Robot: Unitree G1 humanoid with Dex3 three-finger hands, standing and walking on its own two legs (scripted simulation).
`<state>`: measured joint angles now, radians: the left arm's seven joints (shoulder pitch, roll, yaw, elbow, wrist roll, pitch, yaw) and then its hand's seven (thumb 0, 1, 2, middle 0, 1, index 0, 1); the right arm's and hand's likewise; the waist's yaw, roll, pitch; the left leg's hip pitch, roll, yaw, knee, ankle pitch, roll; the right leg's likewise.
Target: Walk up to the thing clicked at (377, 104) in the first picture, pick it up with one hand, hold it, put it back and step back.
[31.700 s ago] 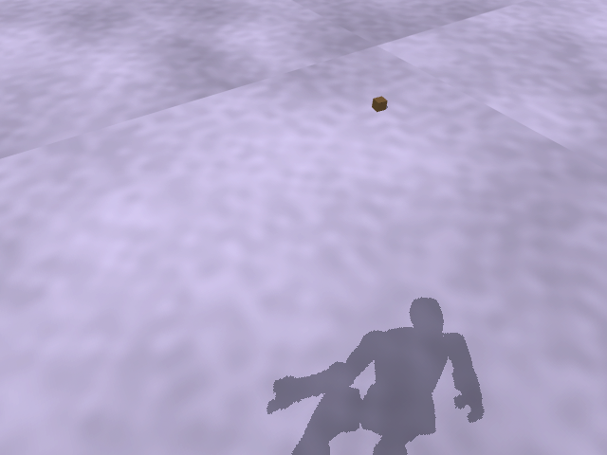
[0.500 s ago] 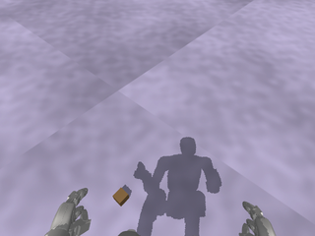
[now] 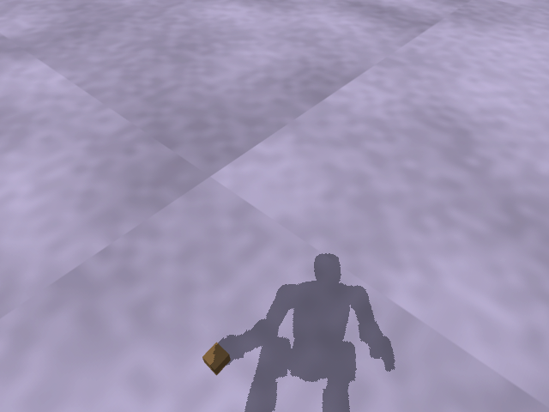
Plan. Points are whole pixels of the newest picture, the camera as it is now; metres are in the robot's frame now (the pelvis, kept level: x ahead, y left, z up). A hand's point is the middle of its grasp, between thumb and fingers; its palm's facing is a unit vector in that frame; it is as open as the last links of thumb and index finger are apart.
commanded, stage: stand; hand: left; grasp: from above
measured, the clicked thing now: (216, 358) +0.42 +0.22 -0.74
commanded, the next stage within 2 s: step back in 1.94 s
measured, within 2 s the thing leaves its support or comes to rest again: neither
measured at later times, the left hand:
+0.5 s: hand out of the picture +0.03 +0.23 -0.15, palm faces +0.01 -0.94 -0.34, open 7.4 cm
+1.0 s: hand out of the picture +0.07 +0.22 -0.15, palm faces -0.01 -0.94 -0.33, open 7.4 cm
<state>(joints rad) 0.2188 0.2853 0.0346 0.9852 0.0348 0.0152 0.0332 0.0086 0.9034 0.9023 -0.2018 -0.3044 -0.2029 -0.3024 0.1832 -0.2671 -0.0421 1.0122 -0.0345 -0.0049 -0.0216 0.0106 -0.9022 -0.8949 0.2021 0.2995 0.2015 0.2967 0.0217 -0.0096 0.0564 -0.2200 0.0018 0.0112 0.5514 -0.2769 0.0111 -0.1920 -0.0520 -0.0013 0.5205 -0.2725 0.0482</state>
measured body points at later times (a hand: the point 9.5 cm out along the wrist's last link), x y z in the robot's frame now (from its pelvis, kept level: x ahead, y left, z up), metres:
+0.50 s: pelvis -0.01 -0.02 +0.01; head -0.01 -0.02 +0.46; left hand +0.03 +0.27 -0.13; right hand +0.05 -0.30 -0.13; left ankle +0.02 +0.11 -0.73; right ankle +0.01 -0.15 -0.73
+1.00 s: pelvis +0.00 -0.03 +0.01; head +0.00 -0.03 +0.46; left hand +0.07 +0.26 -0.12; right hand +0.06 -0.32 -0.13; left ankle +0.02 +0.11 -0.73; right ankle +0.01 -0.15 -0.73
